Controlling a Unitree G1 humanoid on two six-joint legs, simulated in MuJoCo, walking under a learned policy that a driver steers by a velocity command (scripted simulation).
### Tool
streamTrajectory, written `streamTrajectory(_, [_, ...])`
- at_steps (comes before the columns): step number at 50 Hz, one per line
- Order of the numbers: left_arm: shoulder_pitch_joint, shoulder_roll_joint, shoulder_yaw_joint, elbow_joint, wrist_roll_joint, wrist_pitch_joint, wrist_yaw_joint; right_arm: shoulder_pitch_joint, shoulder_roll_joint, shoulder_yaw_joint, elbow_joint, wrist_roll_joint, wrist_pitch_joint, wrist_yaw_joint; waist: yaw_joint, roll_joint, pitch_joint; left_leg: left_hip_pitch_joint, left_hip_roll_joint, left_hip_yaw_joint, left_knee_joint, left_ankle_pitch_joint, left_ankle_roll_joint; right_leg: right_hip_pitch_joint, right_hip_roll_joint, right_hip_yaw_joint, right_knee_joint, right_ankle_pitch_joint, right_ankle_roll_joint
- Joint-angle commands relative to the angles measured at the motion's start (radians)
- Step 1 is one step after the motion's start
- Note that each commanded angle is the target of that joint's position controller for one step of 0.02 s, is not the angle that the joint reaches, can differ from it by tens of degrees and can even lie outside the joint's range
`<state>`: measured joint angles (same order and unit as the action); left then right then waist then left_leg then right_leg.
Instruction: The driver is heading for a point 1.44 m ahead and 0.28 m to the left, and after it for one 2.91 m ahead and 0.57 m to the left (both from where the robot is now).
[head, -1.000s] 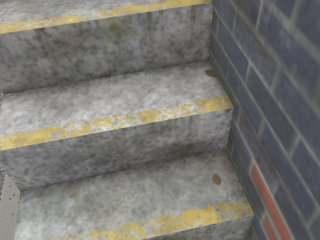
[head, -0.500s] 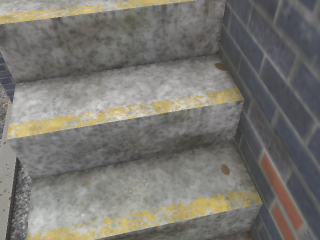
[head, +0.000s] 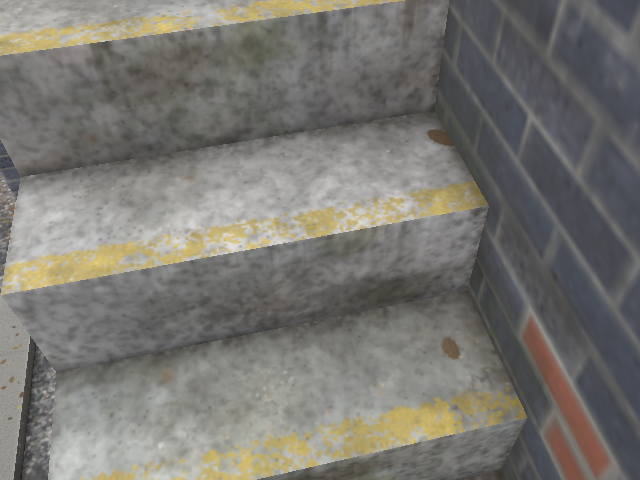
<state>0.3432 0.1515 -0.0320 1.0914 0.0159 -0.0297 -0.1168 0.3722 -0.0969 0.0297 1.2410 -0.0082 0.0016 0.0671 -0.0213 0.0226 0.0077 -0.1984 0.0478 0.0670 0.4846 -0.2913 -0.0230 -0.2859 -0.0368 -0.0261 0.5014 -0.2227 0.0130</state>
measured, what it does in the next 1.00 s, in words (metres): stands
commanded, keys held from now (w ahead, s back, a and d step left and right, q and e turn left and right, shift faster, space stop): w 0.12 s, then no key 0.88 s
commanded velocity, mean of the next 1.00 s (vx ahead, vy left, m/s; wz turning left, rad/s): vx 0.12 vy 0.00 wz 0.00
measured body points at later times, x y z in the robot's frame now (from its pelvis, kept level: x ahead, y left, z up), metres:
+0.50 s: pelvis +0.03 +0.03 +0.00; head +0.04 +0.03 +0.45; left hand +0.01 +0.24 -0.16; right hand -0.03 -0.14 -0.17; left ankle -0.03 +0.13 -0.74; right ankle +0.03 -0.12 -0.73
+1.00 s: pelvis +0.02 +0.02 +0.00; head +0.03 +0.01 +0.45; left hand -0.04 +0.20 -0.15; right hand -0.12 -0.13 -0.15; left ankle -0.03 +0.13 -0.74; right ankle +0.03 -0.12 -0.74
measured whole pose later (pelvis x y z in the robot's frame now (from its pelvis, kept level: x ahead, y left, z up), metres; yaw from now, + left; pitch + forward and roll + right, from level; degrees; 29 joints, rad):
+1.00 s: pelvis +0.02 +0.02 +0.00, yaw +2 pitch +0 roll +0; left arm 0.43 0.07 -0.04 1.05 0.02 0.01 -0.11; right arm 0.49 -0.05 0.01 1.26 0.00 0.02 0.09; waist -0.03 0.02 0.02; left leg -0.14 0.01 0.05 0.44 -0.29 0.01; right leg -0.22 -0.09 -0.08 0.46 -0.23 0.04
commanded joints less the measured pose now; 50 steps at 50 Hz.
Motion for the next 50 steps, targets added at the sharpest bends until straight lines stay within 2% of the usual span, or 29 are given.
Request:
streamTrajectory(1, [0.074,0.055,0.002,-0.014,-0.001,-0.008,-0.009,0.131,-0.046,-0.002,0.027,-0.001,0.006,-0.003,-0.003,-0.017,0.061,-0.059,0.005,-0.005,-0.100,0.087,0.043,0.018,-0.007,0.004,-0.087,0.110,-0.032])
streamTrajectory(6, [0.090,0.048,0.000,-0.011,0.000,-0.003,-0.012,0.133,-0.040,-0.001,0.034,-0.002,0.007,-0.009,-0.001,-0.016,0.067,-0.054,0.002,0.001,-0.103,0.085,0.041,0.015,-0.008,0.006,-0.093,0.100,-0.032])
streamTrajectory(7, [0.125,0.172,0.044,-0.009,0.034,0.004,0.019,0.131,-0.153,-0.046,-0.024,-0.060,-0.008,-0.029,-0.010,-0.046,0.040,-0.136,0.049,-0.074,0.007,-0.398,0.143,-0.064,-0.081,0.110,-0.044,-0.484,-0.162])
streamTrajectory(8, [0.099,0.187,0.056,-0.032,0.067,-0.003,0.041,0.087,-0.155,-0.052,-0.055,-0.078,-0.034,-0.052,0.004,-0.051,0.091,-0.230,0.064,-0.118,0.027,-0.446,0.182,-0.160,-0.125,0.194,-0.068,-0.599,-0.219])
streamTrajectory(9, [0.123,0.176,0.065,-0.031,0.078,-0.010,0.062,0.094,-0.136,-0.058,-0.069,-0.067,-0.051,-0.070,0.015,-0.068,0.072,-0.263,0.063,-0.127,0.038,-0.386,0.189,-0.128,-0.161,0.262,-0.115,-0.600,-0.254])
streamTrajectory(10, [0.169,0.137,0.066,-0.015,0.069,-0.013,0.075,0.107,-0.085,-0.050,-0.076,-0.038,-0.058,-0.079,0.031,-0.091,0.036,-0.265,0.055,-0.109,0.053,-0.298,0.173,-0.051,-0.197,0.317,-0.187,-0.547,-0.275])
streamTrajectory(11, [0.179,0.099,0.063,-0.008,0.057,-0.017,0.078,0.106,-0.012,-0.036,-0.079,-0.006,-0.069,-0.086,0.035,-0.110,0.029,-0.246,0.031,-0.058,0.094,-0.130,0.144,-0.004,-0.235,0.353,-0.247,-0.404,-0.288])
streamTrajectory(12, [0.142,0.085,0.063,-0.028,0.036,-0.008,0.066,0.103,0.014,-0.031,-0.072,-0.003,-0.059,-0.095,0.030,-0.116,0.029,-0.210,0.010,-0.010,0.138,-0.034,0.102,0.001,-0.268,0.373,-0.285,-0.344,-0.294])
streamTrajectory(13, [0.079,0.064,0.056,-0.056,0.018,0.006,0.054,0.137,0.046,-0.024,-0.060,0.000,-0.046,-0.100,0.007,-0.113,0.038,-0.098,0.018,-0.009,0.174,0.025,0.088,-0.091,-0.260,0.335,-0.300,-0.275,-0.268])
streamTrajectory(14, [0.006,0.065,0.053,-0.077,0.015,0.020,0.040,0.186,0.070,-0.017,-0.055,-0.001,-0.043,-0.095,-0.038,-0.107,0.032,0.020,0.014,-0.014,0.112,0.059,0.090,-0.183,-0.239,0.281,-0.273,-0.258,-0.247])
streamTrajectory(15, [-0.003,0.055,0.050,-0.075,0.012,0.031,0.028,0.195,0.036,-0.020,-0.052,0.003,-0.046,-0.084,-0.038,-0.072,0.034,0.070,-0.011,0.013,0.033,0.090,0.094,-0.187,-0.184,0.202,-0.213,-0.169,-0.223])
streamTrajectory(16, [0.042,0.049,0.048,-0.060,0.023,0.037,0.023,0.210,0.008,-0.025,-0.042,0.013,-0.054,-0.069,-0.013,-0.041,0.034,0.078,-0.007,-0.009,0.003,0.232,0.117,-0.154,-0.093,0.091,-0.140,0.004,-0.183])
streamTrajectory(17, [0.075,0.019,0.044,-0.058,0.029,0.034,0.018,0.221,-0.043,-0.031,-0.024,0.022,-0.060,-0.055,0.011,0.015,0.018,0.061,0.014,-0.054,-0.044,0.411,0.142,-0.093,-0.012,-0.014,-0.023,0.125,-0.131])
streamTrajectory(18, [0.091,0.005,0.035,-0.063,0.027,0.021,0.019,0.213,-0.091,-0.038,-0.020,0.031,-0.059,-0.029,0.028,0.062,-0.012,0.073,0.042,-0.113,-0.093,0.554,0.173,-0.060,0.039,-0.090,0.052,0.131,-0.070])
streamTrajectory(19, [0.104,-0.021,0.023,-0.048,0.012,0.021,0.026,0.176,-0.096,-0.036,-0.037,0.032,-0.057,-0.004,0.034,0.055,0.021,0.106,0.078,-0.147,-0.086,0.684,0.178,-0.106,0.031,-0.090,0.070,0.126,-0.029])
streamTrajectory(20, [0.117,-0.039,0.011,-0.033,0.008,0.024,0.038,0.191,-0.061,-0.025,-0.025,0.033,-0.058,0.026,0.036,0.027,0.043,0.099,0.093,-0.150,-0.052,0.805,0.161,-0.097,0.007,-0.067,0.043,0.155,-0.011])
streamTrajectory(21, [0.124,-0.031,0.015,-0.021,-0.006,0.032,0.051,0.223,-0.074,-0.030,-0.012,0.024,-0.063,0.047,0.022,0.037,0.051,0.116,0.082,-0.126,-0.029,0.859,0.153,-0.097,0.011,-0.070,0.045,0.178,-0.013])
streamTrajectory(23, [0.124,-0.038,0.008,-0.019,-0.011,0.039,0.054,0.240,-0.068,-0.032,0.000,0.024,-0.062,0.064,0.009,0.055,0.026,0.132,0.071,-0.111,-0.011,0.876,0.134,-0.071,0.003,-0.071,0.040,0.206,-0.019])
streamTrajectory(24, [0.125,-0.046,0.003,-0.017,-0.012,0.039,0.055,0.241,-0.062,-0.032,0.002,0.021,-0.057,0.066,0.003,0.054,0.025,0.121,0.064,-0.105,-0.015,0.830,0.129,-0.055,0.001,-0.076,0.036,0.209,-0.019])
streamTrajectory(25, [0.124,-0.038,0.001,-0.016,-0.013,0.038,0.057,0.231,-0.046,-0.028,-0.001,0.026,-0.051,0.067,0.002,0.050,0.036,0.099,0.059,-0.107,-0.026,0.751,0.123,-0.039,-0.004,-0.080,0.024,0.208,-0.014])
streamTrajectory(29, [0.134,-0.022,-0.005,-0.012,-0.005,0.034,0.058,0.237,-0.022,-0.028,0.003,0.021,-0.026,0.066,-0.011,0.036,0.048,0.020,0.048,-0.110,-0.052,0.528,0.117,0.036,-0.018,-0.085,-0.007,0.198,0.003])
streamTrajectory(31, [0.140,-0.018,-0.005,-0.005,-0.008,0.033,0.054,0.242,-0.005,-0.026,0.005,0.016,-0.021,0.063,-0.012,0.035,0.060,0.003,0.033,-0.093,-0.067,0.430,0.105,0.040,-0.017,-0.087,-0.027,0.173,0.009])
streamTrajectory(37, [0.158,-0.015,-0.003,-0.014,0.003,0.035,0.038,0.249,0.022,-0.021,0.018,0.014,-0.008,0.047,-0.005,0.016,0.090,-0.034,0.001,-0.061,-0.095,0.238,0.087,0.062,-0.024,-0.083,-0.068,0.154,-0.008])
streamTrajectory(42, [0.167,-0.023,0.000,-0.027,0.010,0.031,0.023,0.273,0.033,-0.016,0.035,0.003,0.003,0.040,-0.010,-0.004,0.117,-0.050,-0.015,-0.053,-0.124,0.129,0.082,0.059,-0.032,-0.074,-0.096,0.125,-0.018])
streamTrajectory(43, [0.172,-0.024,0.002,-0.028,0.010,0.031,0.021,0.275,0.034,-0.016,0.036,0.004,0.005,0.039,-0.010,-0.007,0.123,-0.054,-0.017,-0.052,-0.129,0.112,0.081,0.059,-0.033,-0.073,-0.100,0.121,-0.019])
streamTrajectory(44, [0.167,-0.029,-0.002,-0.039,0.016,0.030,0.018,0.283,0.033,-0.017,0.037,0.016,0.009,0.032,-0.013,-0.006,0.113,-0.045,-0.018,-0.054,-0.137,0.125,0.077,0.065,-0.033,-0.075,-0.104,0.127,-0.021])
streamTrajectory(45, [0.157,-0.034,-0.003,-0.054,0.006,0.034,0.009,0.268,0.004,-0.022,0.040,0.014,0.015,0.029,-0.012,0.000,0.113,-0.043,-0.026,-0.039,-0.150,0.085,0.068,0.065,-0.035,-0.072,-0.105,0.110,-0.022])
streamTrajectory(47, [0.166,-0.030,-0.002,-0.058,0.005,0.035,0.004,0.264,0.019,-0.018,0.041,0.008,0.023,0.027,-0.014,-0.019,0.129,-0.056,-0.029,-0.041,-0.165,0.058,0.065,0.064,-0.034,-0.072,-0.112,0.099,-0.019])
streamTrajectory(50, [0.181,-0.030,-0.001,-0.063,0.008,0.037,0.000,0.262,0.014,-0.018,0.047,0.008,0.025,0.023,-0.012,-0.024,0.134,-0.054,-0.033,-0.036,-0.173,0.059,0.065,0.062,-0.036,-0.069,-0.120,0.099,-0.020])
